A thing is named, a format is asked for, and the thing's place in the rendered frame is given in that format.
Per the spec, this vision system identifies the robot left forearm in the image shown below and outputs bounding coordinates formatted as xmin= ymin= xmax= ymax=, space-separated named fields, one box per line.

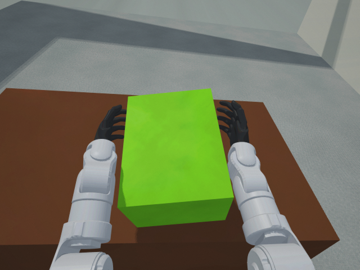
xmin=49 ymin=139 xmax=117 ymax=270

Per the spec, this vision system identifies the right robot upper arm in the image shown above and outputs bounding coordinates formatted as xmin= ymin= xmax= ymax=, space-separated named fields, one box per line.
xmin=247 ymin=243 xmax=314 ymax=270

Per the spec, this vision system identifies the robot right forearm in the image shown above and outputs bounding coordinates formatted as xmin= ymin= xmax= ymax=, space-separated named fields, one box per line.
xmin=227 ymin=142 xmax=315 ymax=270

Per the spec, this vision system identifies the left robot hand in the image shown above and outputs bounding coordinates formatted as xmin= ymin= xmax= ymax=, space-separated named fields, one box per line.
xmin=94 ymin=105 xmax=127 ymax=141

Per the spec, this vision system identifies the carton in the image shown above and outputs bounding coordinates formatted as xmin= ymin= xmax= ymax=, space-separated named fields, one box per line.
xmin=118 ymin=88 xmax=234 ymax=227

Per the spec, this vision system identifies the left robot upper arm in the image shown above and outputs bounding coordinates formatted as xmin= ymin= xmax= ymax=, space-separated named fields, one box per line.
xmin=51 ymin=252 xmax=113 ymax=270

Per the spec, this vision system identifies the pedestal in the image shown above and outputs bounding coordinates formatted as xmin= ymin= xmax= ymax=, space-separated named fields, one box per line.
xmin=0 ymin=88 xmax=340 ymax=270

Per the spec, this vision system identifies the right robot hand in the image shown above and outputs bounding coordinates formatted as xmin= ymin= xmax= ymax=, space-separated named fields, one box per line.
xmin=217 ymin=100 xmax=249 ymax=146

